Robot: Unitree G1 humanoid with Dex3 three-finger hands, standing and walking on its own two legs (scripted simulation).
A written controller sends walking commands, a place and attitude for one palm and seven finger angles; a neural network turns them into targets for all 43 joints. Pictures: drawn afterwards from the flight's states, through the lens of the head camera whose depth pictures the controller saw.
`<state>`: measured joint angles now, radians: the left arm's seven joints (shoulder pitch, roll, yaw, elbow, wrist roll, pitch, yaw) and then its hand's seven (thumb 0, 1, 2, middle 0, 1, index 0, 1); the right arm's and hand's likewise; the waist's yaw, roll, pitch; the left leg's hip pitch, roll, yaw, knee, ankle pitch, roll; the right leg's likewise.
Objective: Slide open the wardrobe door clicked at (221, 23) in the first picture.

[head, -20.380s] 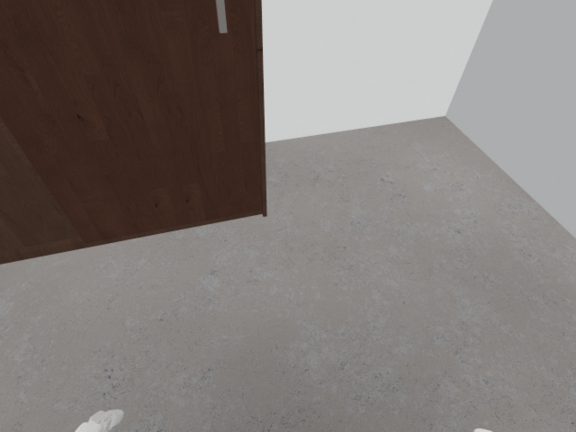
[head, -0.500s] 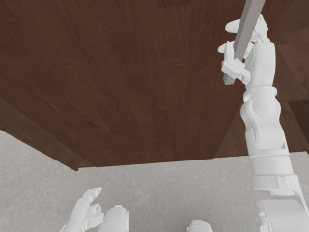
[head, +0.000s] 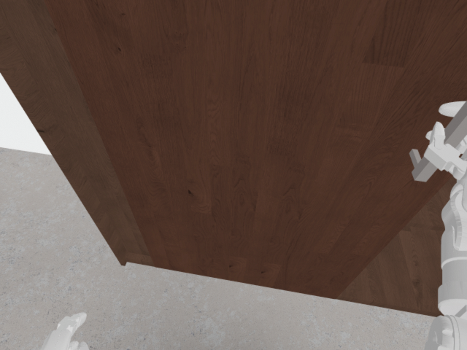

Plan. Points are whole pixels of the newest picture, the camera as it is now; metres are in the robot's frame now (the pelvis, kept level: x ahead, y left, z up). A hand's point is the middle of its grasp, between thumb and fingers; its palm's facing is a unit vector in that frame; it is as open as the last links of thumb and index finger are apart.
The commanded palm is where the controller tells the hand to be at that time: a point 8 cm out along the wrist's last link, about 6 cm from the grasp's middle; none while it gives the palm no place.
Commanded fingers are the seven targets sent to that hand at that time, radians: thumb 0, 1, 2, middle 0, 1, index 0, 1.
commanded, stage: stop walking and hold the door there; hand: right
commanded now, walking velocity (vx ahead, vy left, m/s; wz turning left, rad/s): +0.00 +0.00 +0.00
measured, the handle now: (462, 107) +0.45 -0.29 +0.24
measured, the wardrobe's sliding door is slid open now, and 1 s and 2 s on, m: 0.60 0.59 0.58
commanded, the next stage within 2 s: loosen the grip on the handle in 1.88 s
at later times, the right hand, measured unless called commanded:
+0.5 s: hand (439, 148) +0.40 -0.27 +0.19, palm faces +0.30 +0.93 -0.20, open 5.5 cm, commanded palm +0.37 -0.32 +0.16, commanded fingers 0.00 -0.90 -0.90 0.45 1.40 0.45 1.40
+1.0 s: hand (437, 150) +0.41 -0.27 +0.18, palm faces +0.27 +0.94 -0.22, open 5.4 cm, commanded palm +0.37 -0.33 +0.16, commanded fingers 0.00 -0.90 -0.90 0.45 1.40 0.45 1.40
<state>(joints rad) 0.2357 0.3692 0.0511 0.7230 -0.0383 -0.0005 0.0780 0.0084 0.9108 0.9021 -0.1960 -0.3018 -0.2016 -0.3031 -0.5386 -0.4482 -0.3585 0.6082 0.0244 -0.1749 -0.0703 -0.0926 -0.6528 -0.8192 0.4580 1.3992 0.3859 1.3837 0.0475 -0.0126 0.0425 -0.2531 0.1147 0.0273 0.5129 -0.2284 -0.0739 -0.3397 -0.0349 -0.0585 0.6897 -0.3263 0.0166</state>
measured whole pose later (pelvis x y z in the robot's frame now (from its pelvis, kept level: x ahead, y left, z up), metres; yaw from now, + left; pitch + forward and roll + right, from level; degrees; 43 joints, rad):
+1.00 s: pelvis -0.04 -0.05 +0.00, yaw +3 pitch -1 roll +1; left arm 0.29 0.35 0.03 0.76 -0.04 -0.01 0.10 0.01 0.91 0.90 -0.20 -0.30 -0.20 -0.30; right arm -0.73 -0.46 -0.29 0.87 0.01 -0.20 -0.03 -0.18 -0.67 -0.80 0.46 1.40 0.42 1.40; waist 0.04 -0.03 0.05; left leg -0.23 0.08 0.05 0.51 -0.26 -0.05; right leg -0.42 -0.01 -0.04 0.81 -0.41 0.01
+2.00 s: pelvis -0.06 -0.11 +0.00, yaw +2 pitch -1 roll +1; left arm 0.21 0.27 -0.01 0.70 -0.04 -0.04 0.09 0.01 0.91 0.90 -0.20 -0.30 -0.20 -0.30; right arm -0.83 -0.36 -0.20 0.78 0.04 -0.14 -0.03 -0.11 -0.72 -0.78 0.46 1.40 0.39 1.40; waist 0.02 0.00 0.12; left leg -0.20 -0.02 0.05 0.51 -0.29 0.01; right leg -0.32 -0.06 -0.08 0.56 -0.22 -0.01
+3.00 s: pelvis -0.06 -0.11 -0.01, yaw +3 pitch +6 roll +1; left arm 0.31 0.26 -0.02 0.67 -0.02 -0.09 0.06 0.01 0.91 0.90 -0.20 -0.30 -0.21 -0.30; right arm -0.76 -0.43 -0.33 0.85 0.03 -0.17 0.08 -0.01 0.55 -0.19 0.43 1.24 0.34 1.20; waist 0.07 -0.01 -0.05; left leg -0.37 -0.02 0.03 0.59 -0.33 0.01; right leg -0.46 -0.05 -0.08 0.60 -0.24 -0.02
